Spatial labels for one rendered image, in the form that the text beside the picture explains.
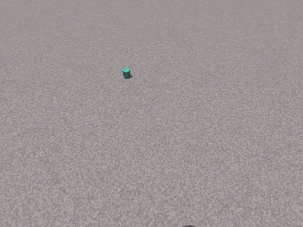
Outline cup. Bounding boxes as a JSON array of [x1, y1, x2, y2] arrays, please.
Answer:
[[122, 68, 130, 79]]

